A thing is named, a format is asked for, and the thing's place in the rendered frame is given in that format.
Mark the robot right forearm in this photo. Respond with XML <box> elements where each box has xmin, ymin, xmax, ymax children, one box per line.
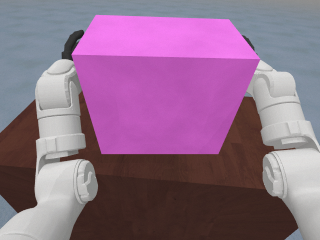
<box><xmin>246</xmin><ymin>60</ymin><xmax>320</xmax><ymax>153</ymax></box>

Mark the robot left hand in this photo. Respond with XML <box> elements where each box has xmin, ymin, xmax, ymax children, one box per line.
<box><xmin>61</xmin><ymin>30</ymin><xmax>84</xmax><ymax>61</ymax></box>

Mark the pedestal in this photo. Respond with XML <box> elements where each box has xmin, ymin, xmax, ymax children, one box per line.
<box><xmin>0</xmin><ymin>91</ymin><xmax>298</xmax><ymax>240</ymax></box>

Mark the robot left upper arm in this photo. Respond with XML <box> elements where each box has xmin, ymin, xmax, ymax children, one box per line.
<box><xmin>0</xmin><ymin>159</ymin><xmax>98</xmax><ymax>240</ymax></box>

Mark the robot left forearm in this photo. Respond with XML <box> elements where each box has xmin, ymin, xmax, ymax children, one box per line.
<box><xmin>34</xmin><ymin>59</ymin><xmax>86</xmax><ymax>202</ymax></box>

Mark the robot right hand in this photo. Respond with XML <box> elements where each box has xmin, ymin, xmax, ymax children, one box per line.
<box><xmin>242</xmin><ymin>35</ymin><xmax>258</xmax><ymax>55</ymax></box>

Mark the carton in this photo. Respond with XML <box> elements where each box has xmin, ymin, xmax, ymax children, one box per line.
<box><xmin>71</xmin><ymin>15</ymin><xmax>260</xmax><ymax>154</ymax></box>

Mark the robot right upper arm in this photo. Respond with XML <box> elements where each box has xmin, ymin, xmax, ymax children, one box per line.
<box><xmin>262</xmin><ymin>148</ymin><xmax>320</xmax><ymax>240</ymax></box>

